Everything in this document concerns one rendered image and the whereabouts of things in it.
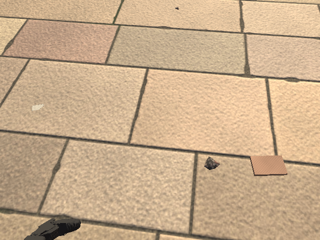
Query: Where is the robot left hand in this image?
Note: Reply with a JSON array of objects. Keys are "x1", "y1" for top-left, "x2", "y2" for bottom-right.
[{"x1": 24, "y1": 218, "x2": 81, "y2": 240}]

